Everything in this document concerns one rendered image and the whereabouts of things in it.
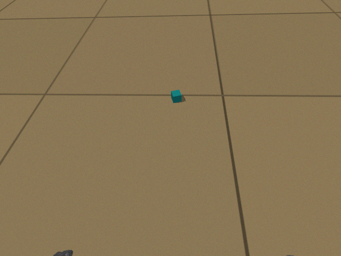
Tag cube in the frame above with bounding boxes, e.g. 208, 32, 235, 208
171, 90, 182, 103

